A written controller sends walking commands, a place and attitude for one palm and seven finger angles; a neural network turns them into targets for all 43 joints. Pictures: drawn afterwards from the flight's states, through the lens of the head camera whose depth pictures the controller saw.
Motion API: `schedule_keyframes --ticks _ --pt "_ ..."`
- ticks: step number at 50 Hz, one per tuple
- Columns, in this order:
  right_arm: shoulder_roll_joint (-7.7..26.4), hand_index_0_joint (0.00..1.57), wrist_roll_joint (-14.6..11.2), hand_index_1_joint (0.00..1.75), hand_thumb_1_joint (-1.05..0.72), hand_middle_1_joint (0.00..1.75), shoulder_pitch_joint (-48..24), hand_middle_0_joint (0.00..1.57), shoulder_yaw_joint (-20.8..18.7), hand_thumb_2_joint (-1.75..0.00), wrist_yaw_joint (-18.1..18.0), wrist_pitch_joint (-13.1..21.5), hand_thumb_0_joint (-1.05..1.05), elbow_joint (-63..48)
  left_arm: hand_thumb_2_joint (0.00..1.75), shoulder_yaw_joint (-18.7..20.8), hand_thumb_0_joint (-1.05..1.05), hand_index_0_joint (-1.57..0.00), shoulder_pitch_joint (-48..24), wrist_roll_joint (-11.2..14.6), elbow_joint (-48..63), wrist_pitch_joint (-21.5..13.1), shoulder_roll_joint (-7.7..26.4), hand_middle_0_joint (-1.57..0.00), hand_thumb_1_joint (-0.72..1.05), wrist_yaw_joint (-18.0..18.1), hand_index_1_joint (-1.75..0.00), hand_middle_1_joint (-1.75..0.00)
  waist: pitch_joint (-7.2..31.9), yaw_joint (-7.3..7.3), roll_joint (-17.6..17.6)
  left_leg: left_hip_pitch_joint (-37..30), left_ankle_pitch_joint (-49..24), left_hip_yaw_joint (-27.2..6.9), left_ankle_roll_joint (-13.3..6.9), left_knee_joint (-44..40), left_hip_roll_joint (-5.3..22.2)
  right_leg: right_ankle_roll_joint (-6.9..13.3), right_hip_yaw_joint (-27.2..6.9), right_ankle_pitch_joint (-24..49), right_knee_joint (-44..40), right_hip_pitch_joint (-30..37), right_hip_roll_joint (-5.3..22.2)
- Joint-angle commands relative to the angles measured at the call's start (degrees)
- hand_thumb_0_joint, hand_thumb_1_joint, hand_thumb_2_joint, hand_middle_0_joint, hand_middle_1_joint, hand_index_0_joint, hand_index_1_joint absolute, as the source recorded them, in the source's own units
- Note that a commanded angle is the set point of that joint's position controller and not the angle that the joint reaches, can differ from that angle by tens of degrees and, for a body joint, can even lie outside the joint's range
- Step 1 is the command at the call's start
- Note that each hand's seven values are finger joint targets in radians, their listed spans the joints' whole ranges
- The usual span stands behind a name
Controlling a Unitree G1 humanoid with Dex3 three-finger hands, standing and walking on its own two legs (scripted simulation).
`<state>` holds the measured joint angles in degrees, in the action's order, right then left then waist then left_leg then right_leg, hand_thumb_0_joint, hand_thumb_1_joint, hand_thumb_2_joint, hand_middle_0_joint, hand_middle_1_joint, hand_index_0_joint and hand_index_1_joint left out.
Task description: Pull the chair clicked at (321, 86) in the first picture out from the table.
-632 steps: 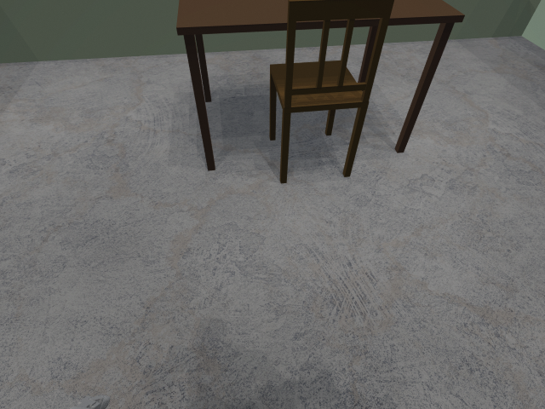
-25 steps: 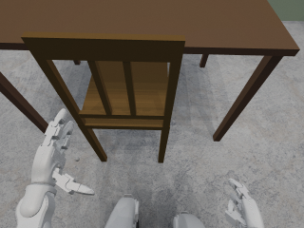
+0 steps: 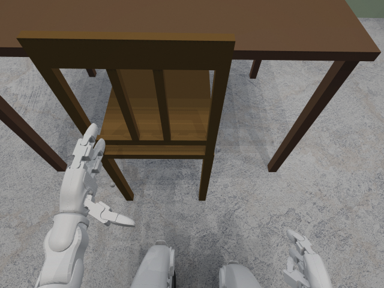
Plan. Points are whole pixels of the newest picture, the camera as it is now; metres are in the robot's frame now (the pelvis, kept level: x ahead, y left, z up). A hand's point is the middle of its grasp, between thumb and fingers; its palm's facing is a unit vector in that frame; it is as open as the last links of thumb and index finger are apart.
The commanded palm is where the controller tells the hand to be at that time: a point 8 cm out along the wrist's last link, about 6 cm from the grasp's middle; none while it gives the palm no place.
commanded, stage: aim the fingers beside a spindle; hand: left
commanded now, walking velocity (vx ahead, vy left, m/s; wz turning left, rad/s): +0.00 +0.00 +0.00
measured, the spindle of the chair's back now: (126, 108) +0.51 +0.20 +0.01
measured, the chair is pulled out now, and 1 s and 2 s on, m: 0.00 0.00 0.00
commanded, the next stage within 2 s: push the fingers through the gap in 1.26 s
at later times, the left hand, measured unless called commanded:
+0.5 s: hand (128, 167) +0.35 +0.16 +0.02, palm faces +0.06 -1.00 -0.06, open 16.9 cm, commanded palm +0.33 +0.21 +0.02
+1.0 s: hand (132, 163) +0.36 +0.16 +0.01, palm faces +0.07 -1.00 -0.06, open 16.9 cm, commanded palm +0.34 +0.21 +0.01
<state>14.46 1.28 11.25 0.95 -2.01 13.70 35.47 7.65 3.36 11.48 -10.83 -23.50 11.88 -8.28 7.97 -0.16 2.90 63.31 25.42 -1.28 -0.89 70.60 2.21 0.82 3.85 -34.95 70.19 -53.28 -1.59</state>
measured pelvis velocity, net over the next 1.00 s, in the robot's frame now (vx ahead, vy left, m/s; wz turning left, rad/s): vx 0.00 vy -0.01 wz -0.01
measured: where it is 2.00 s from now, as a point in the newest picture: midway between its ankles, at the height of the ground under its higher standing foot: outside the picture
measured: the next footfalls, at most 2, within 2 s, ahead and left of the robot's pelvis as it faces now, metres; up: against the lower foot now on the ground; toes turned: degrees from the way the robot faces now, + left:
none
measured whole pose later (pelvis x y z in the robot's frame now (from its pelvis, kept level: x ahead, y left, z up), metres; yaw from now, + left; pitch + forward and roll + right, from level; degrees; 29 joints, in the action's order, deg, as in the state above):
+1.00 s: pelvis +0.00 -0.01 -0.02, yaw -1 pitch +22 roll -2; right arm 14.6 1.5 11.7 0.0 -1.1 8.0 37.4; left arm 10.3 -11.8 9.3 -28.3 -28.3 11.8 -5.3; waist 9.0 -1.1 2.6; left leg 69.5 26.6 -0.7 0.2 73.9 2.9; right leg 1.9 3.1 -36.9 75.3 -60.6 -2.2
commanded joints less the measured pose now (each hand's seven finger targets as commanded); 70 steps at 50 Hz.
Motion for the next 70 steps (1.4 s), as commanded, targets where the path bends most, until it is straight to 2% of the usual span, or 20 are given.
schedule_keyframes --ticks 1,4,5,8,11,20,23,25,33,35,39,40,41,48,53,60,62,67,69,70 --pt "8.0 0.20 -0.4 0.30 -0.90 0.30 -1.2 0.20 -3.1 -0.90 -0.5 2.2 0.00 -7.3 0.30 3.0 0.00 -0.06 -10.5 -0.4 10.8 -3.9 6.4 -0.06 -0.50 2.3 -0.08 -0.08 18.3 -0.18 0.7 -22.7 -6.8 -3.2 0.0 -9.5 -1.7 0.7 -0.8 11.2 -10.3 -1.8 -1.6" --pt "7.8 0.20 -0.3 0.30 -0.90 0.30 -1.1 0.20 -3.0 -0.90 -0.2 1.4 0.00 -7.6 0.30 3.1 0.00 -0.06 -9.7 -0.9 9.8 -4.1 6.6 -0.06 -0.50 3.1 -0.08 -0.08 19.1 -0.05 0.2 -22.3 -7.8 -2.8 -0.1 -8.9 -1.9 0.7 -0.9 12.4 -10.1 -1.2 -1.6" --pt "7.8 0.20 -0.2 0.30 -0.90 0.30 -1.1 0.20 -2.9 -0.90 -0.2 1.3 0.00 -7.2 0.30 2.3 0.00 -0.06 -12.6 -1.1 9.5 -4.2 6.1 -0.06 -0.50 3.1 -0.08 -0.08 18.2 -0.93 -0.2 -21.5 -7.3 -2.7 -0.2 -8.6 -1.8 0.6 -1.0 12.2 -10.1 -1.7 -1.6" --pt "8.0 0.20 -0.2 0.30 -0.90 0.30 -1.0 0.20 -2.9 -0.90 -0.3 0.8 0.00 -6.9 0.30 2.3 0.00 -0.06 -15.5 -1.6 7.3 -4.8 6.4 -0.06 -0.50 3.4 -0.08 -0.08 17.6 -1.30 -0.7 -20.3 -5.6 -2.6 -0.4 -7.9 -1.9 0.6 -1.3 10.5 -10.2 -2.8 -1.7" --pt "7.9 0.20 -0.2 0.30 -0.90 0.30 -0.9 0.20 -3.0 -0.90 -0.4 0.7 0.00 -6.3 0.30 2.0 0.00 -0.06 -18.9 -1.6 6.2 -5.3 5.9 -0.06 -0.50 3.3 -0.08 -0.08 19.6 -1.31 0.7 -21.3 -6.1 -2.5 -0.2 -7.4 -1.9 0.6 -1.5 11.0 -9.8 -3.4 -1.6" --pt "8.1 0.20 0.0 0.30 -0.90 0.30 0.4 0.20 -3.4 -0.90 -0.2 -0.7 0.00 -5.4 0.30 4.1 0.00 -0.06 -21.3 -2.1 1.3 -5.6 7.5 -0.06 -0.50 3.9 -0.08 -0.08 22.5 -0.79 -0.7 -20.6 -9.8 -1.8 -0.2 -5.7 -2.0 0.6 -1.9 15.5 -8.5 -2.3 -1.4" --pt "8.0 0.20 -0.1 0.30 -0.90 0.30 0.6 0.20 -3.3 -0.90 0.1 -1.1 0.00 -5.4 0.30 2.4 0.00 -0.06 -22.9 -2.3 0.3 -6.0 6.1 -0.06 -0.50 4.0 -0.08 -0.08 21.9 -1.54 -0.6 -20.1 -10.1 -1.7 -0.4 -5.1 -2.0 0.5 -1.9 16.0 -8.3 -3.2 -1.6" --pt "8.1 0.20 0.0 0.30 -0.90 0.30 1.0 0.20 -3.5 -0.90 0.1 -1.4 0.00 -4.7 0.30 4.2 0.00 -0.06 -23.8 -2.3 -1.6 -6.4 7.5 -0.06 -0.50 4.2 -0.08 -0.08 22.0 -1.33 -1.9 -19.1 -10.0 -1.6 -0.3 -4.8 -2.0 0.5 -2.3 16.3 -8.0 -2.9 -1.5" --pt "8.0 0.20 0.1 0.30 -0.90 0.30 1.6 0.20 -3.8 -0.90 0.5 -2.2 0.00 -4.4 0.30 2.8 0.00 -0.06 -26.8 -2.6 -3.0 -8.0 6.1 -0.06 -0.50 4.4 -0.08 -0.08 23.5 -1.90 -1.0 -19.2 -11.3 -1.3 -0.4 -3.5 -2.0 0.5 -2.4 17.9 -6.9 -4.1 -1.5" --pt "8.1 0.20 0.1 0.30 -0.90 0.30 1.7 0.20 -3.9 -0.90 0.4 -2.6 0.00 -4.3 0.30 5.6 0.00 -0.06 -25.1 -2.3 -4.8 -8.0 8.4 -0.06 -0.50 4.5 -0.08 -0.08 23.5 -1.11 -2.6 -17.7 -11.0 -0.9 -0.4 -3.4 -2.1 0.3 -3.1 18.4 -7.4 -2.6 -1.4" --pt "7.9 0.20 0.0 0.30 -0.90 0.30 1.7 0.20 -3.8 -0.90 0.4 -3.0 0.00 -4.5 0.30 6.3 0.00 -0.06 -26.0 -2.0 -3.9 -8.3 9.0 -0.06 -0.50 4.3 -0.08 -0.08 24.5 -0.87 -1.0 -17.6 -11.2 -0.5 -0.4 -3.3 -2.2 0.3 -3.7 18.9 -7.4 -1.6 -1.4" --pt "8.0 0.20 0.0 0.30 -0.90 0.30 1.8 0.20 -3.9 -0.90 0.4 -3.2 0.00 -4.6 0.30 7.2 0.00 -0.06 -25.4 -2.0 -4.3 -8.4 9.7 -0.06 -0.50 4.3 -0.08 -0.08 25.0 -0.79 -2.3 -17.2 -11.2 -0.4 -0.4 -3.3 -2.2 0.2 -3.8 19.1 -7.3 -1.1 -1.4" --pt "7.8 0.20 -0.1 0.30 -0.90 0.30 1.6 0.20 -3.7 -0.90 0.4 -3.2 0.00 -4.7 0.30 5.3 0.00 -0.06 -26.2 -2.0 -3.9 -8.5 8.0 -0.06 -0.50 3.9 -0.08 -0.08 24.6 -1.31 -1.3 -17.6 -11.4 -0.4 -0.5 -3.2 -2.3 0.2 -3.7 19.5 -7.3 -1.5 -1.4" --pt "8.1 0.20 -0.4 0.30 -0.90 0.30 2.2 0.20 -3.7 -0.90 0.0 -3.0 0.00 -4.1 0.30 4.7 0.00 -0.06 -28.7 -1.5 -5.8 -8.6 8.0 -0.06 -0.50 2.8 -0.08 -0.08 22.9 -2.23 -2.4 -16.3 -9.4 -0.7 -0.6 -3.0 -2.2 0.1 -4.0 17.2 -7.9 -2.6 -1.4" --pt "8.2 0.20 -0.3 0.30 -0.90 0.30 2.2 0.20 -3.8 -0.90 0.1 -3.1 0.00 -4.2 0.30 4.9 0.00 -0.06 -28.0 -1.4 -5.4 -8.8 8.2 -0.06 -0.50 2.8 -0.08 -0.08 24.3 -1.63 -0.9 -17.8 -10.7 -0.7 -0.5 -3.1 -2.2 0.3 -3.7 18.2 -7.4 -2.6 -1.4" --pt "8.0 0.20 -0.2 0.30 -0.90 0.30 1.8 0.20 -3.9 -0.90 0.3 -3.7 0.00 -4.7 0.30 6.8 0.00 -0.06 -24.4 -1.3 -5.1 -8.7 9.2 -0.06 -0.50 3.0 -0.08 -0.08 23.8 -0.88 -2.2 -17.7 -11.5 -0.6 -0.3 -3.5 -2.2 0.2 -3.4 19.5 -7.2 -1.7 -1.5" --pt "7.8 0.20 -0.3 0.30 -0.90 0.30 1.4 0.20 -3.7 -0.90 0.4 -3.7 0.00 -4.8 0.30 4.9 0.00 -0.06 -25.2 -1.2 -4.6 -8.9 7.3 -0.06 -0.50 2.8 -0.08 -0.08 23.0 -1.56 -2.1 -17.2 -10.2 -0.5 -0.5 -3.4 -2.3 0.1 -3.6 18.2 -7.7 -2.2 -1.5" --pt "8.1 0.20 -0.3 0.30 -0.90 0.30 1.3 0.20 -3.8 -0.90 0.1 -3.3 0.00 -4.3 0.30 3.5 0.00 -0.06 -28.2 -1.5 -4.1 -9.4 6.8 -0.06 -0.50 2.7 -0.08 -0.08 22.5 -2.25 -0.6 -18.3 -8.4 -1.1 -0.4 -3.5 -2.0 0.3 -3.1 15.3 -7.7 -5.0 -1.5" --pt "8.2 0.20 -0.3 0.30 -0.90 0.30 1.4 0.20 -3.7 -0.90 0.0 -3.1 0.00 -4.1 0.30 3.4 0.00 -0.06 -29.2 -1.5 -4.8 -9.3 6.8 -0.06 -0.50 2.9 -0.08 -0.08 22.5 -2.48 -1.1 -18.5 -7.7 -1.4 -0.4 -3.6 -2.1 0.3 -3.0 14.2 -7.9 -5.6 -1.6" --pt "8.4 0.20 -0.3 0.30 -0.90 0.30 1.5 0.20 -3.7 -0.90 -0.3 -3.2 0.00 -3.7 0.30 4.8 0.00 -0.06 -30.7 -1.7 -6.1 -9.2 8.4 -0.06 -0.50 3.2 -0.08 -0.08 21.6 -2.73 -1.7 -17.8 -7.1 -1.5 -0.4 -3.5 -1.9 0.3 -3.0 13.5 -8.0 -6.2 -1.6"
